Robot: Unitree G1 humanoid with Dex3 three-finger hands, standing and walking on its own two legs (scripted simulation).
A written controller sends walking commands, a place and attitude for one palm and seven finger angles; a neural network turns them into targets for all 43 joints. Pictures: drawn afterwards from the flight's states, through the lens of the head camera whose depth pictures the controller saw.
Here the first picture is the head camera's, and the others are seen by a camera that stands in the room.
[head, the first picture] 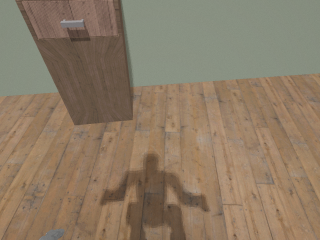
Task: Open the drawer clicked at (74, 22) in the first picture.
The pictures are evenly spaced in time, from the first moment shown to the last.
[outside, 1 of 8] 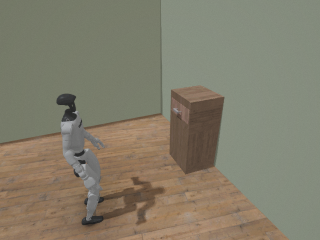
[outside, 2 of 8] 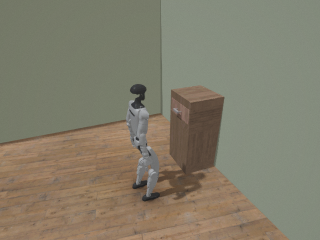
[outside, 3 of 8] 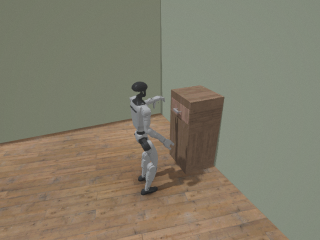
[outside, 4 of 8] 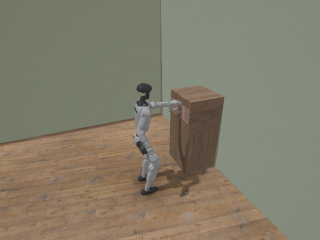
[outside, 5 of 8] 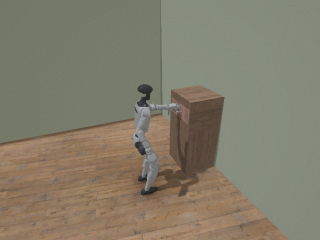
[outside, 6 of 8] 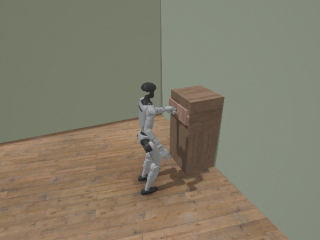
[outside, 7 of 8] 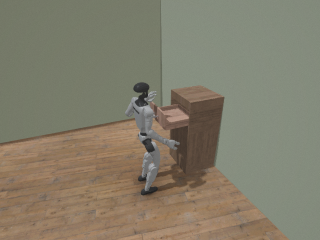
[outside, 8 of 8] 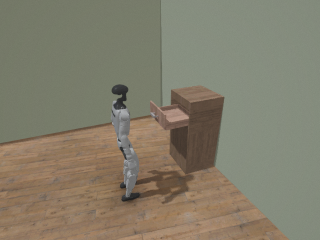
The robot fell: no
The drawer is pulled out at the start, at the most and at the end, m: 0.00 0.30 0.30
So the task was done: yes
